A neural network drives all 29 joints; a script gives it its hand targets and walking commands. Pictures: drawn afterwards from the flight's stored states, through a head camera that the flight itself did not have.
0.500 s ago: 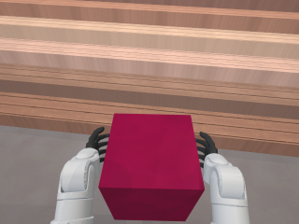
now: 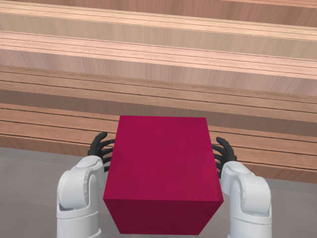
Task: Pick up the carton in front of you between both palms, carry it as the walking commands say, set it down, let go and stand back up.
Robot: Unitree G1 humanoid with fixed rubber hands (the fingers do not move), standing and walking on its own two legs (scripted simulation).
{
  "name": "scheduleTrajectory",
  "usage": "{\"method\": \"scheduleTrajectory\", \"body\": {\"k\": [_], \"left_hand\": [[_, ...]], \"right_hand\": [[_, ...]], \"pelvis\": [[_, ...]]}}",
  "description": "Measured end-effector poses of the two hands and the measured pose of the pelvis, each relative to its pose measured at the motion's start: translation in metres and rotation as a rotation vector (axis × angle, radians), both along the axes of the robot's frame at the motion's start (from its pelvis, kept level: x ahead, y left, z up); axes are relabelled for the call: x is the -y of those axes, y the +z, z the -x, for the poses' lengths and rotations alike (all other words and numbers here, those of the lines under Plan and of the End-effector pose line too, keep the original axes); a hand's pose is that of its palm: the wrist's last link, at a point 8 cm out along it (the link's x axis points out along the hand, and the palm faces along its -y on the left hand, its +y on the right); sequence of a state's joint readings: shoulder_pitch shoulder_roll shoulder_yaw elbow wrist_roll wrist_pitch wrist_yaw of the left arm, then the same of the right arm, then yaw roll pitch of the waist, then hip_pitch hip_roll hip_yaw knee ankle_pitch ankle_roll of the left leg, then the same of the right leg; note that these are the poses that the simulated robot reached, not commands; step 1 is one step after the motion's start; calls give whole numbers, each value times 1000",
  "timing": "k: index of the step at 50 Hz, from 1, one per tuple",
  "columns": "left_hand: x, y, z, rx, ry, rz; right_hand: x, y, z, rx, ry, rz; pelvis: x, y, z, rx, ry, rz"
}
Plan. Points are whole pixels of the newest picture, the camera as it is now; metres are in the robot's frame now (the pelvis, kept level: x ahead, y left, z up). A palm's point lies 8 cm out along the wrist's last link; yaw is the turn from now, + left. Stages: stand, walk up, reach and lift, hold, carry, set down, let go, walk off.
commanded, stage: carry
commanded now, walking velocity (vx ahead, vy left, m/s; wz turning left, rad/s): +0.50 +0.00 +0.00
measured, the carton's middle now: (161, 178) +0.28 +0.00 +0.01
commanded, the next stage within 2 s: none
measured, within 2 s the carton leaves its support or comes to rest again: neither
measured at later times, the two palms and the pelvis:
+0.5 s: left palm (121, 51) +0.66 +0.15 +0.14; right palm (206, 52) +0.69 -0.15 +0.14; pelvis +0.32 -0.03 +0.00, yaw +3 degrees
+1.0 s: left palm (130, 13) +1.03 +0.16 +0.14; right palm (194, 17) +1.01 -0.14 +0.14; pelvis +0.63 +0.02 +0.01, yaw +2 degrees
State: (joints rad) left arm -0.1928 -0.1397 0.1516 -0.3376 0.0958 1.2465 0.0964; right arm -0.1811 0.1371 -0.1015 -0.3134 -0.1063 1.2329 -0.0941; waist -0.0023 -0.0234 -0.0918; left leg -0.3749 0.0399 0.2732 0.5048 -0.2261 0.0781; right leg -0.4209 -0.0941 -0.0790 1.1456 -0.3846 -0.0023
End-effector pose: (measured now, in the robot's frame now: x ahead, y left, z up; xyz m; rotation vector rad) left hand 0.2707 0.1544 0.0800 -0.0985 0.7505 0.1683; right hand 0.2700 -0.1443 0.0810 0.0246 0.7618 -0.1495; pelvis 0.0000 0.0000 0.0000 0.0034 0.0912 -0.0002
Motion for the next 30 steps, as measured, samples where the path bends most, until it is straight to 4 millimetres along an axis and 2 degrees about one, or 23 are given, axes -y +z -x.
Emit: {"method": "scheduleTrajectory", "body": {"k": [4,9,13,18,21,24,30], "left_hand": [[4,13,-53,18,-46,-8],[4,34,-121,107,-40,-8],[6,49,-185,189,-5,-8],[12,60,-281,246,14,-78],[10,61,-329,164,26,-108],[6,63,-373,91,40,-108],[-2,81,-469,84,52,-93]], "right_hand": [[4,14,-42,18,-41,-1],[4,37,-114,106,-40,-7],[6,50,-186,189,-22,-29],[12,53,-295,247,55,-15],[9,52,-354,169,108,-2],[5,55,-405,97,128,-7],[-3,71,-500,89,118,-17]], "pelvis": [[-6,13,-46,-5,5,22],[-4,15,-112,-2,16,30],[5,4,-172,11,27,17],[21,-23,-249,40,54,17],[27,-18,-279,34,60,11],[31,-6,-309,18,62,2],[27,8,-377,-11,50,-12]]}}
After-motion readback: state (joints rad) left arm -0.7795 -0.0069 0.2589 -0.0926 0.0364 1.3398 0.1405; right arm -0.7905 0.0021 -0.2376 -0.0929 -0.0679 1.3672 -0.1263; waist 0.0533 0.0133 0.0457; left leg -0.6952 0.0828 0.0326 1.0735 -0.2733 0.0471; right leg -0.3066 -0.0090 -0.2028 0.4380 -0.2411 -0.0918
